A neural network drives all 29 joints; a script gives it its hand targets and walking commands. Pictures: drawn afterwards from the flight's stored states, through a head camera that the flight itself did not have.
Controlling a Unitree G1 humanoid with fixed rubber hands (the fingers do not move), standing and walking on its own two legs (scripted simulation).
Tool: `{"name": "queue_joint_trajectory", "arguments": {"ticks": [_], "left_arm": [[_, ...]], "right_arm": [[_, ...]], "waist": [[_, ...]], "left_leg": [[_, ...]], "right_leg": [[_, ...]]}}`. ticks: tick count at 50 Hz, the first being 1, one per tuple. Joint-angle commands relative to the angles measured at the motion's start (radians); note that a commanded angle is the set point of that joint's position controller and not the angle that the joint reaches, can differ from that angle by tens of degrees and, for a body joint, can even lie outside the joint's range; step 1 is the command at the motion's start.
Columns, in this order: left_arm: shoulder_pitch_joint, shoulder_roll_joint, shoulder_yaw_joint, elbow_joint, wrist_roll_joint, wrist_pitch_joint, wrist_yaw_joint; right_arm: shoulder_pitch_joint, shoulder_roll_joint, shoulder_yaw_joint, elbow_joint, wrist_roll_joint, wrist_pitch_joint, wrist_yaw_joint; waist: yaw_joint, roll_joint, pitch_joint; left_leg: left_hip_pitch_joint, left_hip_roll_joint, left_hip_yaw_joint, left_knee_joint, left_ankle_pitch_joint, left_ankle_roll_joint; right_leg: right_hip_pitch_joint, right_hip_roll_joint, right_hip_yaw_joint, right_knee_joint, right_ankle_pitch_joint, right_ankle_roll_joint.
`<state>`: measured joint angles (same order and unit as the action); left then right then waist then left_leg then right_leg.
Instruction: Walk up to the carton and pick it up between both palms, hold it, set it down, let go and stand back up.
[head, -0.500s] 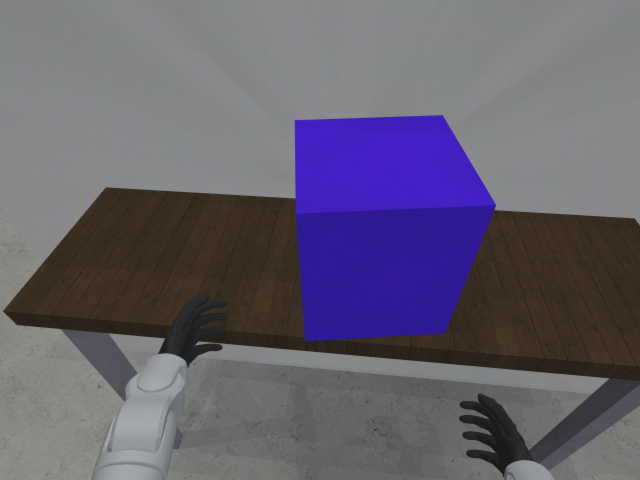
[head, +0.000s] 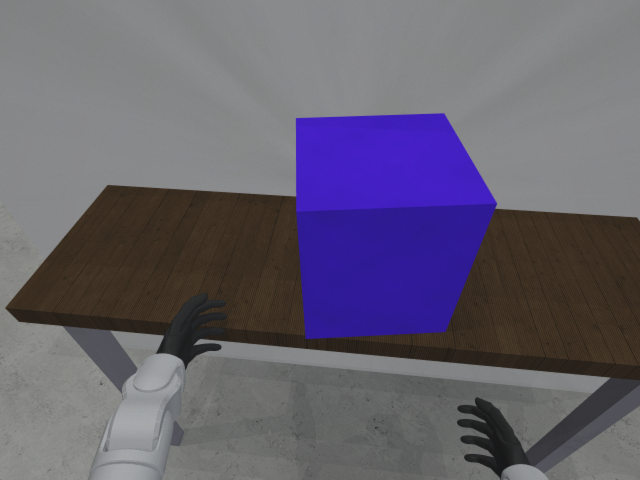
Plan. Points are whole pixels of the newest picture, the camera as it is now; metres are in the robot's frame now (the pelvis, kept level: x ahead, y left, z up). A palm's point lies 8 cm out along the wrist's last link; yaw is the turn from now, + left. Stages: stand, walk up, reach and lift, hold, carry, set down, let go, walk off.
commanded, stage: set down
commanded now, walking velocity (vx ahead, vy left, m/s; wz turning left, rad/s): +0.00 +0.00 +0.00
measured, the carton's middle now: (373, 228) +0.42 -0.03 +0.09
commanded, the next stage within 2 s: let go in 1.24 s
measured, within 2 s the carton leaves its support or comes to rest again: neither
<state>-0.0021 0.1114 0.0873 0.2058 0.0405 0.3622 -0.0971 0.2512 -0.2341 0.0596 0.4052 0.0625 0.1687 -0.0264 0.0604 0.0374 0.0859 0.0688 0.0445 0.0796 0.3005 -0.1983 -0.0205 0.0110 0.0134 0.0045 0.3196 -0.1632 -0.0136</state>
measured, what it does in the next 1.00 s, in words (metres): stands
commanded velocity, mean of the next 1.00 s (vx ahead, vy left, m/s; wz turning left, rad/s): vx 0.00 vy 0.00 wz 0.00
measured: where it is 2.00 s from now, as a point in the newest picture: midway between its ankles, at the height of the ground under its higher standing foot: outside the picture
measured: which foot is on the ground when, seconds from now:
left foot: down 0.00-1.00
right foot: down 0.00-1.00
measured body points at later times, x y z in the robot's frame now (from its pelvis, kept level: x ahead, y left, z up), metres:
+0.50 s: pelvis +0.00 +0.00 +0.00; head -0.03 -0.01 +0.45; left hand +0.25 +0.22 +0.02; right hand +0.19 -0.21 -0.07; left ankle -0.01 +0.13 -0.75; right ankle +0.02 -0.11 -0.75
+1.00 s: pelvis +0.00 +0.00 +0.00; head -0.04 -0.02 +0.45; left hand +0.24 +0.22 +0.02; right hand +0.18 -0.21 -0.08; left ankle -0.01 +0.13 -0.75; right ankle +0.02 -0.11 -0.75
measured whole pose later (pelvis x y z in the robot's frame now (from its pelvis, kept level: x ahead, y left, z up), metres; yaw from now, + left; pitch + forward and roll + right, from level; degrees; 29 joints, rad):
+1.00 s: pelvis +0.00 +0.00 +0.00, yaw +0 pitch -10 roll +0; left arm 0.02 0.12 0.08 0.23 0.04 0.34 -0.09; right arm 0.23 -0.23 0.05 0.45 0.05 0.15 -0.01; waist 0.06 0.05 0.08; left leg 0.06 0.05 0.08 0.31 -0.20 -0.02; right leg 0.00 0.01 -0.01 0.33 -0.17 -0.02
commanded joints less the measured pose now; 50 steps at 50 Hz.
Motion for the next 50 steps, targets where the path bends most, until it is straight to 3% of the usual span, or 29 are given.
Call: {"name": "queue_joint_trajectory", "arguments": {"ticks": [1,2,6,7,14,18,21,22,27,31,35,42,50], "left_arm": [[0.152,0.073,0.021,0.207,0.057,0.144,0.034],[0.165,0.066,0.014,0.202,0.053,0.143,0.032],[0.141,0.081,0.015,0.215,0.034,0.138,0.026],[0.137,0.075,0.015,0.218,0.042,0.140,0.030],[0.149,0.072,0.017,0.221,0.050,0.141,0.029],[0.155,0.056,0.001,0.224,0.051,0.140,0.031],[0.168,0.064,0.006,0.190,0.053,0.142,0.032],[0.159,0.069,0.003,0.200,0.043,0.140,0.032],[0.149,0.074,0.008,0.218,0.037,0.130,0.028],[0.160,0.070,0.002,0.212,0.040,0.133,0.031],[0.149,0.071,0.000,0.211,0.037,0.125,0.031],[0.146,0.077,0.001,0.236,0.036,0.111,0.030],[0.128,0.086,0.002,0.227,0.027,0.101,0.029]], "right_arm": [[-0.102,-0.084,-0.034,-0.111,0.007,-0.035,0.006],[-0.091,-0.092,-0.043,-0.110,0.003,-0.040,0.003],[-0.116,-0.091,-0.053,-0.125,-0.014,-0.042,0.001],[-0.117,-0.091,-0.054,-0.106,-0.016,-0.039,0.004],[-0.119,-0.084,-0.042,-0.114,-0.006,-0.032,0.010],[-0.105,-0.093,-0.046,-0.086,-0.013,-0.032,0.014],[-0.105,-0.099,-0.049,-0.107,-0.003,-0.041,0.017],[-0.111,-0.102,-0.061,-0.104,-0.011,-0.042,0.015],[-0.109,-0.085,-0.045,-0.103,-0.017,-0.045,0.014],[-0.115,-0.103,-0.044,-0.089,0.000,-0.045,0.016],[-0.115,-0.086,-0.051,-0.097,-0.008,-0.047,0.014],[-0.117,-0.075,-0.036,-0.078,-0.013,-0.056,0.011],[-0.122,-0.071,-0.053,-0.090,-0.028,-0.056,0.009]], "waist": [[0.022,-0.154,0.144],[0.010,-0.163,0.131],[0.010,-0.180,0.143],[0.018,-0.155,0.148],[0.024,-0.154,0.172],[0.005,-0.151,0.163],[0.017,-0.141,0.131],[0.004,-0.150,0.131],[0.014,-0.178,0.149],[0.016,-0.152,0.121],[0.009,-0.161,0.136],[0.018,-0.154,0.132],[0.006,-0.163,0.130]], "left_leg": [[-0.079,-0.038,0.046,-0.056,-0.021,0.019],[-0.057,-0.037,0.045,-0.045,0.020,0.015],[-0.089,-0.040,0.049,-0.058,-0.039,0.024],[-0.100,-0.039,0.049,-0.061,-0.049,0.023],[-0.103,-0.040,0.051,-0.065,-0.047,0.022],[-0.084,-0.037,0.047,-0.063,-0.027,0.015],[-0.076,-0.038,0.049,-0.051,0.012,0.011],[-0.080,-0.037,0.045,-0.055,-0.010,0.015],[-0.099,-0.041,0.049,-0.063,-0.054,0.028],[-0.051,-0.041,0.049,-0.041,0.043,0.012],[-0.094,-0.040,0.044,-0.055,-0.027,0.017],[-0.087,-0.040,0.045,-0.046,-0.023,0.025],[-0.099,-0.037,0.047,-0.054,-0.056,0.025]], "right_leg": [[-0.133,0.016,-0.023,-0.117,-0.146,-0.008],[-0.138,0.020,-0.026,-0.119,-0.107,-0.007],[-0.138,0.012,-0.019,-0.126,-0.153,-0.005],[-0.132,0.013,-0.022,-0.119,-0.163,-0.007],[-0.135,0.015,-0.023,-0.124,-0.168,-0.009],[-0.130,0.018,-0.026,-0.124,-0.143,-0.012],[-0.120,0.020,-0.023,-0.120,-0.130,-0.017],[-0.124,0.019,-0.024,-0.120,-0.142,-0.014],[-0.131,0.006,-0.017,-0.124,-0.162,-0.005],[-0.137,0.020,-0.025,-0.125,-0.104,-0.010],[-0.128,0.012,-0.024,-0.121,-0.151,-0.008],[-0.143,0.006,-0.021,-0.120,-0.142,-0.007],[-0.140,0.003,-0.019,-0.120,-0.179,-0.005]]}}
